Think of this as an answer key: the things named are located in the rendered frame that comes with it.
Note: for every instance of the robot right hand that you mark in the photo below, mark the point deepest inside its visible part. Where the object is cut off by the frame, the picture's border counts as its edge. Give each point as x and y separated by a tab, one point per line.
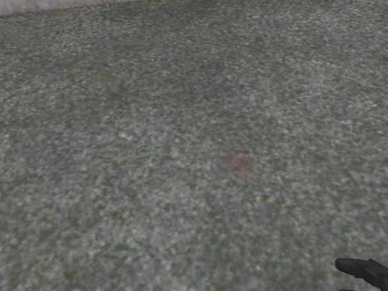
371	271

